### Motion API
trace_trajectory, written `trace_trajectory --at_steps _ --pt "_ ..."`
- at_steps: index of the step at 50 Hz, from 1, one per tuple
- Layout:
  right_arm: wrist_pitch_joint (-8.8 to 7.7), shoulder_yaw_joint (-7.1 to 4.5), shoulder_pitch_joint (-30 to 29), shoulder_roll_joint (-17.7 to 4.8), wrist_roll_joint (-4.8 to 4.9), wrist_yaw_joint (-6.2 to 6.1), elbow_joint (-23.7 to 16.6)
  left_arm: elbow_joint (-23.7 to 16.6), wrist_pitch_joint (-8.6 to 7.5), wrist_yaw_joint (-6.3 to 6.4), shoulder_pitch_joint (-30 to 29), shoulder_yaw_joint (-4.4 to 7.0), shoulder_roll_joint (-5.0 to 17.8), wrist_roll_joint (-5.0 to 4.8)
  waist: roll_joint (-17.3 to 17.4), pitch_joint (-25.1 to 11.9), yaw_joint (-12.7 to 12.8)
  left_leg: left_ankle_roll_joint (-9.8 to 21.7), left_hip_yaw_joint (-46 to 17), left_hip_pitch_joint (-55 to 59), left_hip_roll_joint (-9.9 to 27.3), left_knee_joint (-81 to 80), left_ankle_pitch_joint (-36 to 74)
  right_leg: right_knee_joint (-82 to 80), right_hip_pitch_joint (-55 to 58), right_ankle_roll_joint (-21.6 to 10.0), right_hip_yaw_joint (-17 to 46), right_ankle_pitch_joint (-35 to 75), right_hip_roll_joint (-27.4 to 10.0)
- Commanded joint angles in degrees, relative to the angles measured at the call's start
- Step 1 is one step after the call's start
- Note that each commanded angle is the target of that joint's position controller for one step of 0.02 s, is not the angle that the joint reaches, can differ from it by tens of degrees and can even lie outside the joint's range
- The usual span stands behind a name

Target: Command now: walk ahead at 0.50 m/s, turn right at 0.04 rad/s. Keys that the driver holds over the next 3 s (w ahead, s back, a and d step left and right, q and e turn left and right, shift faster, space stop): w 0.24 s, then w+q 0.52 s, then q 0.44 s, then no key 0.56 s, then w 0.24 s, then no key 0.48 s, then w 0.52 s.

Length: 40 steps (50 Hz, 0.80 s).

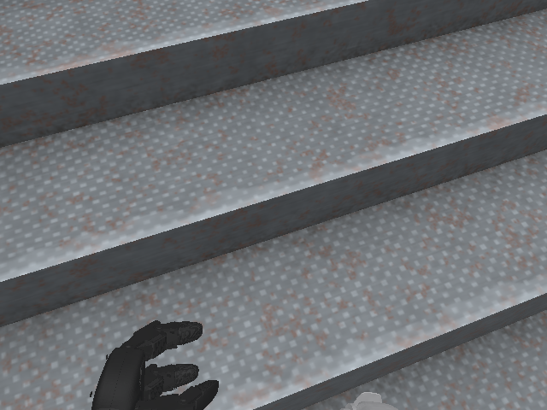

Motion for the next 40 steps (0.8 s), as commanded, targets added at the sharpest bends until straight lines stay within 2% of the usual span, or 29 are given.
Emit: trace_trajectory --at_steps 1,3,4,5,7,9,10,12,14,17,19,20,21,22,23,24,25,26,27,28,29,30,31,32,33,34,35,38,40 --pt "-0.61 -1.83 0.7 -2.3 -1.07 0.44 -9.5 3.9 -0.78 -0.43 14.3 6.30 13.9 0.44 -4.3 -25.5 3.9 1.4 -4.2 -26.4 -5.5 50.4 7.3 -50.5 44.9 -4.0 52.8 -17.3 -17.8" --pt "0.33 -0.88 -3.1 0.4 -3.69 -0.70 -11.9 8.7 -2.36 -0.50 11.5 4.00 5.6 -1.26 -4.4 -10.4 0.2 3.3 -1.9 -32.7 -3.2 54.8 12.2 -46.4 30.5 -1.9 38.7 -17.9 -12.9" --pt "1.00 -0.23 -3.9 0.7 -3.72 -0.90 -12.6 11.0 -3.07 -0.78 12.6 3.03 2.6 -0.37 -3.4 -7.2 -1.0 4.5 -2.5 -34.8 -3.8 56.6 11.4 -47.1 26.3 -1.9 33.1 -14.2 -11.7" --pt "1.94 1.43 -5.5 4.2 -4.07 -1.61 -14.4 14.0 -3.64 -0.70 15.0 2.84 2.0 0.33 -4.1 -5.1 -2.6 5.3 -3.8 -39.2 -3.9 58.6 11.3 -46.1 25.1 -1.6 28.8 -8.4 -11.7" --pt "2.98 3.02 -9.8 6.4 -3.66 -2.03 -15.8 18.6 -4.78 -0.42 21.5 2.20 0.0 0.12 -2.2 -2.4 -1.8 5.9 -5.4 -47.9 -5.5 61.4 9.5 -46.6 26.0 -1.2 23.9 -2.9 -10.5" --pt "3.23 3.05 -11.1 4.4 -3.60 -2.72 -15.8 19.0 -5.59 -0.30 22.0 1.99 1.1 -0.33 -1.2 -1.7 -2.4 4.9 -4.4 -50.0 -5.2 51.7 11.2 -50.3 26.7 0.8 18.5 2.3 -9.3" --pt "3.47 2.65 -12.4 3.5 -3.31 -2.91 -14.6 19.7 -6.32 -0.34 24.1 2.15 2.2 -0.04 0.3 -2.9 -0.9 4.5 -0.2 -52.3 -6.7 57.1 13.9 -50.9 28.9 1.0 18.1 6.8 -9.9" --pt "3.98 3.44 -17.5 5.2 -3.68 -3.35 -16.3 21.7 -7.16 -0.62 27.6 2.93 5.7 0.20 -1.1 -3.2 -0.1 4.6 1.3 -61.0 -5.9 62.2 13.4 -52.2 34.6 2.7 17.9 5.3 -9.4" --pt "3.85 4.03 -22.5 6.7 -2.88 -3.88 -17.3 23.3 -7.34 -0.49 31.2 3.10 6.8 0.65 -3.1 -2.6 2.4 5.9 0.5 -70.6 -7.7 70.8 8.4 -53.2 40.8 3.5 17.2 4.3 -10.4" --pt "3.86 5.48 -34.9 8.0 -3.00 -3.49 -21.7 26.4 -6.48 0.54 37.6 2.09 3.6 0.28 -2.6 1.0 5.6 6.6 3.6 -74.5 -8.0 61.3 5.8 -56.5 43.0 6.5 11.9 2.8 -8.6" --pt "4.12 5.87 -38.3 7.9 -3.12 -2.96 -23.3 28.1 -6.58 1.85 40.7 1.78 3.3 0.35 -4.4 0.4 6.8 6.4 6.1 -74.1 -7.5 56.3 4.0 -58.5 46.9 5.3 11.4 6.8 -8.4" --pt "4.53 6.14 -38.4 6.7 -2.44 -2.48 -23.4 28.3 -6.61 3.29 42.3 2.15 5.2 -0.39 -6.8 -0.7 6.9 6.7 10.0 -71.2 -5.9 50.7 0.0 -65.2 49.7 3.3 11.8 15.2 -11.0" --pt "5.15 6.10 -38.6 6.5 -2.90 -2.16 -23.5 28.9 -6.31 4.23 42.3 2.30 6.0 -0.48 -7.0 -1.8 6.2 7.1 12.2 -68.0 -4.2 48.3 -3.1 -66.4 53.8 2.4 10.6 23.3 -10.6" --pt "5.44 6.47 -38.6 6.8 -2.59 -1.68 -23.4 29.2 -6.16 4.80 42.5 2.12 5.6 -0.79 -5.4 -1.4 5.7 7.9 13.2 -66.2 -3.2 44.0 -6.7 -67.3 56.9 1.3 8.2 29.1 -10.3" --pt "5.60 6.65 -38.1 6.9 -1.46 -1.30 -21.9 28.0 -5.97 5.19 40.6 1.62 5.3 -1.53 -2.4 -1.9 5.2 9.3 16.0 -60.5 -3.5 36.9 -9.7 -67.3 58.3 0.9 4.0 41.5 -10.6" --pt "5.89 7.34 -34.9 8.3 -0.51 -1.03 -20.7 26.0 -5.67 5.34 37.5 1.37 5.9 -2.17 -1.6 -3.8 3.1 10.8 19.2 -47.9 -5.9 27.5 -11.7 -64.2 55.2 1.3 -1.2 62.0 -8.9" --pt "6.27 7.35 -31.5 8.3 -0.36 -1.36 -19.1 25.6 -5.52 5.75 39.7 1.53 7.3 -2.54 -4.4 -6.7 2.8 11.4 23.6 -38.8 -9.9 24.6 -13.5 -59.3 54.9 0.9 -2.3 88.1 -10.7" --pt "7.08 6.59 -26.4 5.9 0.02 -2.29 -17.1 25.2 -5.79 5.91 40.6 2.04 10.0 -2.57 -7.2 -8.0 0.3 11.6 26.2 -31.9 -13.2 21.0 -15.7 -53.2 55.4 0.7 -1.7 107.1 -13.2" --pt "7.54 5.43 -18.6 2.9 0.02 -2.95 -15.2 24.3 -5.89 5.67 39.3 2.52 12.3 -2.43 -12.8 -11.8 -3.0 12.6 25.3 -25.9 -15.4 16.6 -18.2 -43.1 58.5 0.6 -1.6 116.6 -15.2" --pt "7.10 4.35 -12.8 0.5 -0.90 -2.98 -13.5 22.3 -6.02 4.71 36.4 3.05 14.3 -2.89 -16.2 -15.4 -5.9 13.9 21.2 -19.4 -16.0 9.3 -17.8 -32.0 59.3 0.5 -2.2 115.3 -15.2" --pt "6.51 2.51 -8.3 -3.1 -2.66 -2.84 -12.4 19.1 -6.18 4.02 33.6 3.42 13.9 -2.36 -15.4 -17.7 -7.8 17.0 4.6 -6.2 -12.3 2.8 -21.1 -15.3 45.0 1.1 -1.2 97.3 -12.8" --pt "6.89 -0.15 -4.3 -9.7 -2.15 -3.12 -10.6 13.7 -6.37 1.81 26.6 3.33 12.0 -1.46 1.5 -17.1 -9.7 24.7 -29.0 0.6 0.0 -18.6 -26.4 12.4 23.8 4.7 -0.8 46.6 0.7" --pt "7.15 -1.18 -13.5 -11.3 -2.01 -3.45 -11.8 10.0 -6.67 -0.05 22.9 3.83 9.7 0.79 6.1 -16.4 -4.3 25.5 -50.9 -1.5 4.2 -33.5 -21.8 34.0 12.4 5.4 12.2 14.8 5.9" --pt "6.66 -0.94 -15.3 -9.4 -2.23 -3.58 -10.9 5.7 -6.35 -0.44 22.9 2.74 5.6 1.03 -0.4 -10.7 0.7 22.3 -45.7 -6.9 5.3 -34.6 -26.0 39.6 6.9 4.4 16.3 15.5 2.9" --pt "5.42 -0.09 -13.8 -5.7 -3.13 -3.36 -8.7 3.8 -6.15 -0.05 20.8 1.87 3.6 1.20 -6.8 -5.8 2.5 18.7 -38.9 -12.1 4.3 -32.2 -22.4 40.0 4.2 3.6 15.5 16.0 2.1" --pt "3.84 0.28 -12.6 -3.2 -3.77 -2.93 -6.8 2.5 -5.34 0.72 21.5 1.34 1.7 1.03 -8.4 -1.8 5.1 16.3 -30.0 -15.9 2.5 -29.7 -11.0 41.6 2.0 3.2 14.7 15.5 1.5" --pt "2.85 0.80 -11.7 -1.3 -4.09 -2.36 -4.6 1.3 -4.48 1.29 20.4 0.54 0.0 1.02 -6.1 -1.3 6.3 15.4 -25.3 -16.4 1.0 -29.1 -4.7 48.3 -2.2 2.7 13.9 13.1 1.8" --pt "1.14 1.03 -8.3 -2.6 -2.92 -0.98 -1.4 -0.1 -1.51 2.47 18.9 -1.04 -2.7 1.83 -3.8 1.5 8.1 11.2 -13.6 -16.9 -3.2 -27.7 3.7 48.7 -10.6 1.6 13.4 8.2 0.1" --pt "0.37 1.36 -7.9 -3.6 -2.30 -1.20 -3.2 -1.2 -1.08 2.13 14.9 -0.48 1.3 1.99 -6.2 2.6 6.8 8.5 -10.7 -19.3 -4.9 -29.1 13.0 33.3 -8.1 3.9 9.8 10.7 -1.3"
